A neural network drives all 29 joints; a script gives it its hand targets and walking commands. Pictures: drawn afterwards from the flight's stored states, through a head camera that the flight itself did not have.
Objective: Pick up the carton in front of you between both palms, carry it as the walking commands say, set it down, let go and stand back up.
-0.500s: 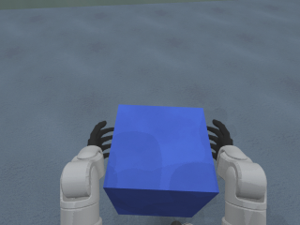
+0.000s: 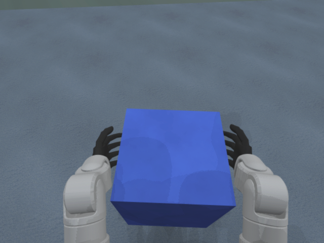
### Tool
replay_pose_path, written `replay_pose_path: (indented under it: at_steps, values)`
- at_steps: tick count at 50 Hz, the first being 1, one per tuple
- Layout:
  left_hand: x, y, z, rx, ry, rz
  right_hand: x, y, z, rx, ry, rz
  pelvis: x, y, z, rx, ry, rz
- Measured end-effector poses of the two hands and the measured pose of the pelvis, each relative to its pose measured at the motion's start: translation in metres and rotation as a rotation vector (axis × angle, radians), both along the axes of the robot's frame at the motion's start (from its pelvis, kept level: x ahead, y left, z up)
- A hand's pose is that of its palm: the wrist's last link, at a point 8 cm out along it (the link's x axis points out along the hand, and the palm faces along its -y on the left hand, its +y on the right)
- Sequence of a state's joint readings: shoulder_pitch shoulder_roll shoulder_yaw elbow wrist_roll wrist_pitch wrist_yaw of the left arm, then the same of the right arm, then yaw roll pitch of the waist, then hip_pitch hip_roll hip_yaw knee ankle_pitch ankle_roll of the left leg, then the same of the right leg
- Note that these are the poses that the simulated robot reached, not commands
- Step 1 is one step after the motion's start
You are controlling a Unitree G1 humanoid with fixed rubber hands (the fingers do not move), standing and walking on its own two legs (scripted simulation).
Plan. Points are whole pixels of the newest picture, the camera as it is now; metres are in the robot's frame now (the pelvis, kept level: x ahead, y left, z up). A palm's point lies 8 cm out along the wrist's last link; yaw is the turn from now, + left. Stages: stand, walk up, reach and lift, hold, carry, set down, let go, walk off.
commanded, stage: carry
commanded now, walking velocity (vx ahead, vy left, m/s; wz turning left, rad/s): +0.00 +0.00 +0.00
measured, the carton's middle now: (169, 173) +0.27 +0.00 +0.02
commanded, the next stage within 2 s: hold in 1.80 s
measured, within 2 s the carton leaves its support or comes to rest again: neither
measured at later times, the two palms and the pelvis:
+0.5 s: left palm (118, 136) +0.35 +0.13 +0.06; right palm (236, 138) +0.35 -0.16 +0.07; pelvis +0.08 -0.01 +0.00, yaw -1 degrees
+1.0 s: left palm (122, 148) +0.33 +0.13 +0.03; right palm (236, 150) +0.33 -0.17 +0.04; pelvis +0.04 -0.02 +0.00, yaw -1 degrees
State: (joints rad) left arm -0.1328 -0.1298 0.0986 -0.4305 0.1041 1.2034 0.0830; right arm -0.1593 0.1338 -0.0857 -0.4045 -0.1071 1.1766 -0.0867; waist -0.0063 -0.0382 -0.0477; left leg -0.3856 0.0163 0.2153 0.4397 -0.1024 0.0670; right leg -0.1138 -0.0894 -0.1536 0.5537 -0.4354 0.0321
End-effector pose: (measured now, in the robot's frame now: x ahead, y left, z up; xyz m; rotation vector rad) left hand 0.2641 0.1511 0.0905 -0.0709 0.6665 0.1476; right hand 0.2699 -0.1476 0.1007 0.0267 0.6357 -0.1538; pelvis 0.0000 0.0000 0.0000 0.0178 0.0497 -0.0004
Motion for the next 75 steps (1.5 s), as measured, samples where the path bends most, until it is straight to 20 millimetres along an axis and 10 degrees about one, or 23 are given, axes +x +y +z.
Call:
replay_pose_path:
  at_steps: [12,22,45,75]
  values:
    - [0.065,-0.001,-0.001,0.014,0.053,-0.005,0.064,-0.001,-0.006,0.018,0.052,-0.007,0.063,0.002,0.004,-0.003,0.019,-0.009]
    - [0.083,-0.014,-0.021,0.048,0.09,-0.035,0.078,-0.014,-0.029,0.009,0.09,-0.01,0.083,-0.007,0.002,-0.008,0.027,-0.009]
    - [0.07,-0.024,-0.06,0.103,0.04,-0.076,0.065,-0.024,-0.066,-0.057,0.041,0.031,0.051,-0.017,0.0,-0.01,-0.012,-0.012]
    - [0.042,-0.026,-0.052,0.096,0.012,-0.071,0.036,-0.026,-0.057,-0.05,0.012,0.023,0.019,-0.019,0.001,-0.018,-0.018,-0.014]
